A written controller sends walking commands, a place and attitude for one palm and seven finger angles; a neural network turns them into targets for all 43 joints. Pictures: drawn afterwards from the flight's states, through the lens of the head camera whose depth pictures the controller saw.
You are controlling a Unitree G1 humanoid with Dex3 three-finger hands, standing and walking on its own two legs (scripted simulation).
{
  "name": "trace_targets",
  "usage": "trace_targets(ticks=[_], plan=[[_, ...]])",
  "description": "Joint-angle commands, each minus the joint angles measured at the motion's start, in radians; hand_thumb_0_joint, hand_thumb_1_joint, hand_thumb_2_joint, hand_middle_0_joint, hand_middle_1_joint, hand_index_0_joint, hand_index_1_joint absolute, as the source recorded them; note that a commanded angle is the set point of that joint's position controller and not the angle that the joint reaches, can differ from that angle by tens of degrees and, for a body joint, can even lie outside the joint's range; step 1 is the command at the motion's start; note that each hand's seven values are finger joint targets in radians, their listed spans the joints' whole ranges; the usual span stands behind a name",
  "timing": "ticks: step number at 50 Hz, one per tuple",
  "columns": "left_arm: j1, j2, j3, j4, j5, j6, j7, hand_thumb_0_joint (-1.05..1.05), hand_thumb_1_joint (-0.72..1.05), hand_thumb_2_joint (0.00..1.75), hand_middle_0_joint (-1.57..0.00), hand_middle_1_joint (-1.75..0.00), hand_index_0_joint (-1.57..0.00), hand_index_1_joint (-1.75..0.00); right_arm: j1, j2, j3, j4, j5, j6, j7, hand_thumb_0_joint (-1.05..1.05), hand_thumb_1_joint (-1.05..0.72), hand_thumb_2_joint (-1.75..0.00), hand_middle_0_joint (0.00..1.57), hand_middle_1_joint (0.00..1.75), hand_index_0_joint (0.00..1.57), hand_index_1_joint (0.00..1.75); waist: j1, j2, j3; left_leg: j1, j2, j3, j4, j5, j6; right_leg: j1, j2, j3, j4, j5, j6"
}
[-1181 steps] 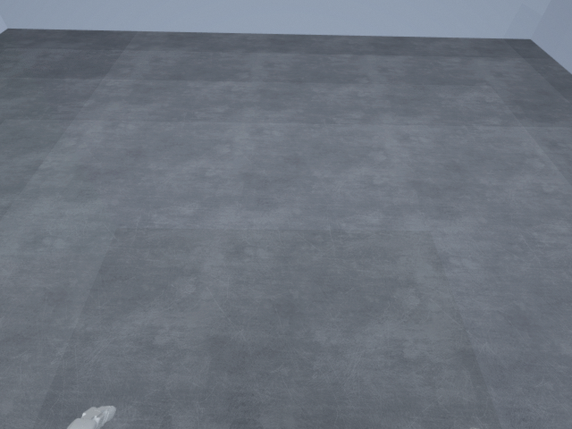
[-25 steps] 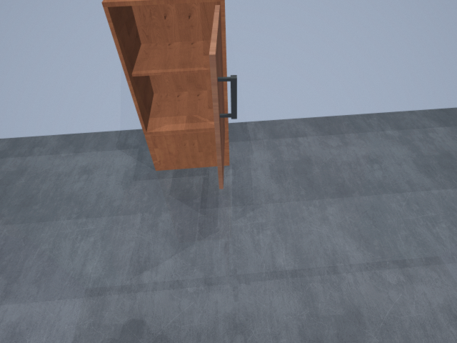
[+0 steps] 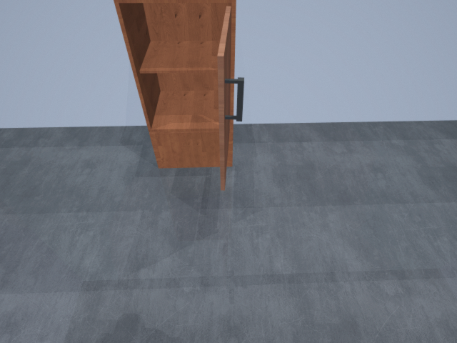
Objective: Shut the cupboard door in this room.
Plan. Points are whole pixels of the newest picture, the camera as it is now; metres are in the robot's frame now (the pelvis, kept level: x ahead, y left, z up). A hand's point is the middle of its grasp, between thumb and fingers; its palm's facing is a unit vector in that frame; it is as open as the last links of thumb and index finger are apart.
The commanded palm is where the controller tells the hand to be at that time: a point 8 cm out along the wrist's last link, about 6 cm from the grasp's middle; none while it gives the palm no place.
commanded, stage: look at it before walking up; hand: left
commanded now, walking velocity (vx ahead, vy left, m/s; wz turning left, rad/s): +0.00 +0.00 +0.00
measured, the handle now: (234, 100) +0.84 +0.04 -0.04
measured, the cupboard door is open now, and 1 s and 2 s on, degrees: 85 85 85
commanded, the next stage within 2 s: walk around to get in front in 0.52 s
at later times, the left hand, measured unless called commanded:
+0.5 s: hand out of the picture -0.01 +0.17 -0.18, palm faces +0.04 -0.98 -0.18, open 7.4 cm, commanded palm none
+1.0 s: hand out of the picture +0.04 +0.20 -0.18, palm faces -0.10 -0.96 -0.26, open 7.4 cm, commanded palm none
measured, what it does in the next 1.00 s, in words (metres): stands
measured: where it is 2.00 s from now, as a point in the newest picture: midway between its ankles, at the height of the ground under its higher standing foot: outside the picture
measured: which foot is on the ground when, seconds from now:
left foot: down 0.00-1.00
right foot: down 0.00-1.00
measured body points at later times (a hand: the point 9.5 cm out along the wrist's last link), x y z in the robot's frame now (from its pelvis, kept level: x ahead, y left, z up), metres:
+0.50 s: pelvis +0.01 +0.01 +0.00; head +0.01 +0.01 +0.45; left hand -0.01 +0.22 -0.16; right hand -0.03 -0.18 -0.17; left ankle -0.02 +0.13 -0.74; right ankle +0.00 -0.09 -0.74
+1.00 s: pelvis -0.01 +0.01 -0.02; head +0.03 -0.02 +0.43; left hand +0.05 +0.25 -0.16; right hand -0.02 -0.22 -0.19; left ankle -0.02 +0.13 -0.74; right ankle -0.02 -0.08 -0.72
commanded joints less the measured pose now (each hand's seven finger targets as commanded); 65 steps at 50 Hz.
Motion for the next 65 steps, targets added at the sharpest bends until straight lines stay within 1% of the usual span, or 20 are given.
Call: trace_targets(ticks=[1, 30, 34, 37, 39, 41, 42, 43, 45, 46, 48, 50, 51, 52, 53, 54, 56, 59, 61, 65], plan=[[0.076, 0.101, 0.015, -0.02, 0.0, -0.014, 0.011, 0.0, 0.9, 0.9, -0.2, -0.3, -0.2, -0.3, 0.09, -0.046, -0.002, -0.013, -0.002, -0.003, -0.003, 0.0, -0.9, -0.9, 0.2, 0.3, 0.2, 0.3, -0.018, -0.016, 0.087, -0.011, 0.063, -0.081, -0.054, 0.077, 0.029, -0.091, -0.128, 0.14, -0.119, 0.109, 0.016], [0.055, 0.126, 0.021, -0.038, 0.001, -0.012, 0.01, 0.0, 0.9, 0.9, -0.2, -0.3, -0.2, -0.3, 0.1, -0.069, -0.007, -0.018, -0.001, -0.018, -0.002, 0.0, -0.9, -0.9, 0.2, 0.3, 0.2, 0.3, -0.012, -0.02, 0.061, -0.019, 0.071, -0.091, -0.069, 0.125, 0.042, -0.037, -0.125, 0.119, -0.078, 0.169, 0.02], [0.037, 0.137, 0.036, -0.047, 0.003, 0.006, 0.007, 0.0, 0.9, 0.9, -0.2, -0.3, -0.2, -0.3, 0.082, -0.078, -0.02, -0.027, -0.002, -0.006, -0.009, 0.0, -0.9, -0.9, 0.2, 0.3, 0.2, 0.3, -0.013, 0.003, 0.078, -0.005, 0.084, -0.063, -0.012, 0.135, 0.039, -0.094, -0.12, 0.144, -0.036, 0.22, 0.014], [0.0, 0.161, 0.059, -0.074, 0.008, 0.022, -0.002, 0.0, 0.9, 0.9, -0.2, -0.3, -0.2, -0.3, 0.063, -0.103, -0.04, -0.053, -0.003, 0.007, -0.014, 0.0, -0.9, -0.9, 0.2, 0.3, 0.2, 0.3, -0.021, 0.008, 0.077, -0.005, 0.111, -0.049, 0.023, 0.097, 0.044, -0.159, -0.109, 0.163, 0.024, 0.216, 0.007], [-0.023, 0.167, 0.072, -0.1, 0.011, 0.033, -0.009, 0.0, 0.9, 0.9, -0.2, -0.3, -0.2, -0.3, 0.043, -0.133, -0.055, -0.08, -0.004, 0.013, -0.016, 0.0, -0.9, -0.9, 0.2, 0.3, 0.2, 0.3, -0.023, 0.03, 0.062, 0.003, 0.147, -0.068, 0.023, 0.062, 0.059, -0.209, -0.084, 0.161, 0.086, 0.175, 0.01], [-0.043, 0.158, 0.082, -0.132, 0.015, 0.042, -0.017, 0.0, 0.9, 0.9, -0.2, -0.3, -0.2, -0.3, 0.031, -0.164, -0.071, -0.1, -0.007, 0.013, -0.018, 0.0, -0.9, -0.9, 0.2, 0.3, 0.2, 0.3, -0.023, 0.099, 0.054, 0.0, 0.224, -0.125, -0.024, 0.036, 0.102, -0.265, -0.044, 0.128, 0.221, 0.079, 0.021], [-0.057, 0.149, 0.086, -0.151, 0.017, 0.049, -0.022, 0.0, 0.9, 0.9, -0.2, -0.3, -0.2, -0.3, 0.025, -0.18, -0.078, -0.111, -0.009, 0.01, -0.018, 0.0, -0.9, -0.9, 0.2, 0.3, 0.2, 0.3, -0.025, 0.152, 0.055, -0.005, 0.288, -0.157, -0.065, 0.054, 0.142, -0.302, -0.024, 0.095, 0.355, -0.088, 0.031], [-0.067, 0.142, 0.091, -0.165, 0.021, 0.057, -0.025, 0.0, 0.9, 0.9, -0.2, -0.3, -0.2, -0.3, 0.014, -0.19, -0.082, -0.119, -0.012, 0.007, -0.017, 0.0, -0.9, -0.9, 0.2, 0.3, 0.2, 0.3, -0.027, 0.195, 0.054, 0.001, 0.338, -0.169, -0.092, 0.107, 0.184, -0.347, -0.03, 0.079, 0.492, -0.221, 0.041], [-0.084, 0.141, 0.101, -0.189, 0.021, 0.061, -0.028, 0.0, 0.9, 0.9, -0.2, -0.3, -0.2, -0.3, -0.005, -0.187, -0.083, -0.141, -0.015, 0.001, -0.014, 0.0, -0.9, -0.9, 0.2, 0.3, 0.2, 0.3, -0.024, 0.176, 0.039, 0.01, 0.367, -0.142, -0.081, 0.211, 0.216, -0.39, -0.054, 0.103, 0.6, -0.29, 0.046], [-0.1, 0.137, 0.103, -0.202, 0.022, 0.059, -0.032, 0.0, 0.9, 0.9, -0.2, -0.3, -0.2, -0.3, -0.022, -0.192, -0.087, -0.15, -0.019, -0.001, -0.011, 0.0, -0.9, -0.9, 0.2, 0.3, 0.2, 0.3, -0.023, 0.153, 0.047, -0.005, 0.365, -0.11, -0.059, 0.255, 0.208, -0.378, -0.066, 0.098, 0.582, -0.285, 0.049], [-0.067, 0.131, 0.104, -0.209, 0.019, 0.053, -0.038, 0.0, 0.9, 0.9, -0.2, -0.3, -0.2, -0.3, -0.083, -0.215, -0.096, -0.174, -0.025, 0.001, -0.005, 0.0, -0.9, -0.9, 0.2, 0.3, 0.2, 0.3, 0.004, 0.145, 0.011, -0.014, 0.345, -0.037, 0.016, 0.305, 0.17, -0.29, -0.074, 0.075, 0.464, -0.248, 0.048], [-0.004, 0.142, 0.108, -0.199, 0.017, 0.046, -0.041, 0.0, 0.9, 0.9, -0.2, -0.3, -0.2, -0.3, -0.115, -0.231, -0.101, -0.193, -0.023, 0.008, 0.0, 0.0, -0.9, -0.9, 0.2, 0.3, 0.2, 0.3, 0.036, 0.068, -0.014, -0.055, 0.309, 0.028, 0.141, 0.265, 0.113, -0.169, -0.048, 0.038, 0.29, -0.102, 0.05], [0.06, 0.175, 0.113, -0.182, 0.019, 0.039, -0.039, 0.0, 0.9, 0.9, -0.2, -0.3, -0.2, -0.3, -0.13, -0.231, -0.099, -0.205, -0.016, 0.013, 0.005, 0.0, -0.9, -0.9, 0.2, 0.3, 0.2, 0.3, 0.07, -0.027, -0.039, -0.1, 0.262, 0.078, 0.292, 0.194, 0.063, -0.065, -0.051, 0.056, 0.13, 0.078, 0.046], [0.081, 0.285, 0.128, -0.183, 0.03, 0.023, -0.027, 0.0, 0.9, 0.9, -0.2, -0.3, -0.2, -0.3, -0.105, -0.168, -0.088, -0.235, -0.009, 0.02, 0.011, 0.0, -0.9, -0.9, 0.2, 0.3, 0.2, 0.3, 0.077, -0.352, -0.033, -0.304, 0.125, 0.119, 0.545, -0.164, -0.01, 0.033, -0.23, 0.373, -0.034, 0.346, -0.019], [0.087, 0.338, 0.132, -0.188, 0.015, 0.026, -0.016, 0.0, 0.9, 0.9, -0.2, -0.3, -0.2, -0.3, -0.167, -0.141, -0.075, -0.285, -0.005, 0.028, 0.013, 0.0, -0.9, -0.9, 0.2, 0.3, 0.2, 0.3, 0.089, -0.414, -0.005, -0.424, 0.007, 0.02, 0.719, -0.432, -0.037, 0.004, -0.363, 0.597, -0.082, 0.592, -0.138], [0.07, 0.339, 0.132, -0.2, 0.006, 0.028, -0.008, 0.0, 0.9, 0.9, -0.2, -0.3, -0.2, -0.3, -0.172, -0.154, -0.076, -0.29, -0.001, 0.041, 0.012, 0.0, -0.9, -0.9, 0.2, 0.3, 0.2, 0.3, 0.073, -0.272, 0.001, -0.414, 0.03, -0.072, 0.793, -0.391, -0.025, -0.033, -0.376, 0.552, -0.088, 0.502, -0.185], [-0.025, 0.326, 0.138, -0.233, 0.01, 0.027, -0.004, 0.0, 0.9, 0.9, -0.2, -0.3, -0.2, -0.3, -0.2, -0.163, -0.075, -0.286, -0.008, 0.04, 0.012, 0.0, -0.9, -0.9, 0.2, 0.3, 0.2, 0.3, 0.043, -0.189, 0.013, -0.488, 0.043, -0.136, 0.83, -0.286, -0.025, -0.01, -0.313, 0.539, -0.069, 0.35, -0.171], [-0.084, 0.31, 0.128, -0.264, 0.007, 0.022, -0.012, 0.0, 0.9, 0.9, -0.2, -0.3, -0.2, -0.3, -0.182, -0.179, -0.075, -0.276, -0.01, 0.041, 0.018, 0.0, -0.9, -0.9, 0.2, 0.3, 0.2, 0.3, 0.018, -0.081, -0.055, -0.419, 0.034, -0.144, 0.791, -0.163, -0.039, -0.015, -0.243, 0.443, -0.05, 0.307, -0.13], [-0.076, 0.32, 0.128, -0.269, 0.008, 0.02, -0.018, 0.0, 0.9, 0.9, -0.2, -0.3, -0.2, -0.3, -0.187, -0.179, -0.074, -0.28, -0.013, 0.045, 0.02, 0.0, -0.9, -0.9, 0.2, 0.3, 0.2, 0.3, 0.023, -0.077, -0.077, -0.421, 0.014, -0.144, 0.765, -0.132, -0.046, 0.006, -0.213, 0.437, -0.052, 0.286, -0.115], [-0.044, 0.327, 0.127, -0.269, 0.009, 0.021, -0.023, 0.0, 0.9, 0.9, -0.2, -0.3, -0.2, -0.3, -0.23, -0.194, -0.066, -0.31, -0.012, 0.044, 0.016, 0.0, -0.9, -0.9, 0.2, 0.3, 0.2, 0.3, 0.039, -0.123, -0.077, -0.45, 0.001, -0.163, 0.707, -0.133, -0.058, 0.053, -0.199, 0.461, -0.045, 0.335, -0.112]])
